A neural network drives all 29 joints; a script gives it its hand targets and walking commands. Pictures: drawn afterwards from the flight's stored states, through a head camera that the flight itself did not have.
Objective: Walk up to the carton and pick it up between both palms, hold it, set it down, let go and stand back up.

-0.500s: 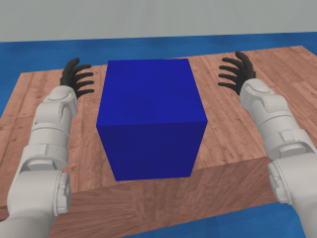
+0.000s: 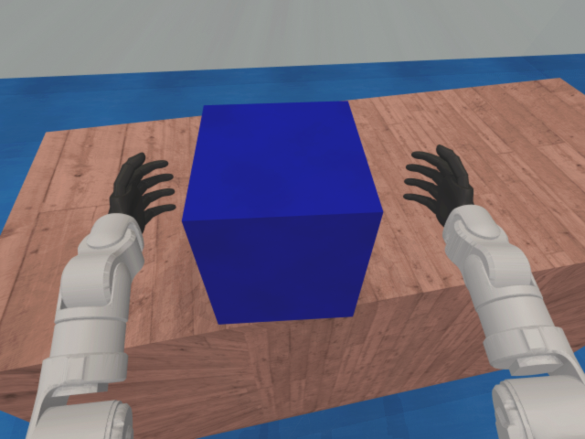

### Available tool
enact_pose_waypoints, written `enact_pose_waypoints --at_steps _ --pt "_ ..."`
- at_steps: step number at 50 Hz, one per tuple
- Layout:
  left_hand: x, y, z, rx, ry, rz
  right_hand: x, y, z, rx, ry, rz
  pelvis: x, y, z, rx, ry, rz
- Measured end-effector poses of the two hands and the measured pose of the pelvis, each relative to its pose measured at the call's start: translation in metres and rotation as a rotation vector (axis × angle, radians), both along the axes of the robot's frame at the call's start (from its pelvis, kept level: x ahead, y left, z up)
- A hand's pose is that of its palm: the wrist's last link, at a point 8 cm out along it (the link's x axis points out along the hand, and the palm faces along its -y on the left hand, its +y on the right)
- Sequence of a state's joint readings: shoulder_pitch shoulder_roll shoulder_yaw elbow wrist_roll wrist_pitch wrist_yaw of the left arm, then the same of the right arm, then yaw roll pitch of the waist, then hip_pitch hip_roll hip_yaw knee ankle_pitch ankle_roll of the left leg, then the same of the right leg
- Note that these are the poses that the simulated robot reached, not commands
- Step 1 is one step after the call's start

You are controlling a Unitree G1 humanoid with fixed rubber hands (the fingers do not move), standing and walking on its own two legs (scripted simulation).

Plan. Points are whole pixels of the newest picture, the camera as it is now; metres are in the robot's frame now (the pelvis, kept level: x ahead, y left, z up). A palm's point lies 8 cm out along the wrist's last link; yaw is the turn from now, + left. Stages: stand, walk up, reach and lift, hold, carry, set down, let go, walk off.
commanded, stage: set down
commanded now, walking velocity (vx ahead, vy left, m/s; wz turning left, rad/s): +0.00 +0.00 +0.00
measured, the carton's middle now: (281, 215) +0.44 +0.04 +0.05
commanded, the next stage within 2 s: let go in 1.88 s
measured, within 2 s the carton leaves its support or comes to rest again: neither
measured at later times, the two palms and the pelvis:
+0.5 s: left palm (129, 287) +0.29 +0.24 +0.07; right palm (447, 276) +0.31 -0.19 +0.07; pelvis +0.01 +0.00 +0.00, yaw -1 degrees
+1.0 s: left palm (135, 360) +0.22 +0.23 +0.00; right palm (453, 361) +0.22 -0.19 +0.00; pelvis +0.01 +0.00 +0.00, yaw -1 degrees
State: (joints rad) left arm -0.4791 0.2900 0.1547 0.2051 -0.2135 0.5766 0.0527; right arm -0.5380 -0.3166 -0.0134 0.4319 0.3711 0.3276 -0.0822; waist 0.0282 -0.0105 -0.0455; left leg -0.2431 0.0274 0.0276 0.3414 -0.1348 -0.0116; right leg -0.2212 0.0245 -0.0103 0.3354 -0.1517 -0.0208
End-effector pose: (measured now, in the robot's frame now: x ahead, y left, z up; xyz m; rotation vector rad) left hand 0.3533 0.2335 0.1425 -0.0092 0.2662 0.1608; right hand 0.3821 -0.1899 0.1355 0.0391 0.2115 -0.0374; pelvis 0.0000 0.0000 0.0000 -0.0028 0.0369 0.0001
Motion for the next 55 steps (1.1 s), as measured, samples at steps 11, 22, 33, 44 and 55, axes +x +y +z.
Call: enact_pose_waypoints --at_steps 11,22,33,44,55 --pt "-0.035 0.001 -0.065 -0.034 0.071 0.031 -0.052 -0.003 -0.053 -0.003 0.079 -0.013 0.001 -0.006 0.0 0.009 -0.046 -0.015" --pt "-0.059 0.002 -0.072 -0.005 0.045 0.024 -0.065 0.007 -0.07 -0.008 0.031 0.011 0.002 -0.001 -0.001 0.008 -0.021 -0.014" --pt "-0.114 0.006 -0.105 -0.002 0.096 0.053 -0.121 0.002 -0.101 -0.018 0.103 -0.011 0.027 -0.001 0.002 0.004 -0.092 0.004" --pt "-0.145 -0.006 -0.133 0.024 0.109 0.012 -0.16 -0.009 -0.111 -0.066 0.116 -0.036 0.015 -0.001 0.0 0.008 -0.089 -0.013" --pt "-0.131 0.003 -0.144 0.046 0.189 0.009 -0.16 0.004 -0.151 -0.049 0.251 -0.015 0.017 0.006 0.001 0.01 -0.069 -0.026"
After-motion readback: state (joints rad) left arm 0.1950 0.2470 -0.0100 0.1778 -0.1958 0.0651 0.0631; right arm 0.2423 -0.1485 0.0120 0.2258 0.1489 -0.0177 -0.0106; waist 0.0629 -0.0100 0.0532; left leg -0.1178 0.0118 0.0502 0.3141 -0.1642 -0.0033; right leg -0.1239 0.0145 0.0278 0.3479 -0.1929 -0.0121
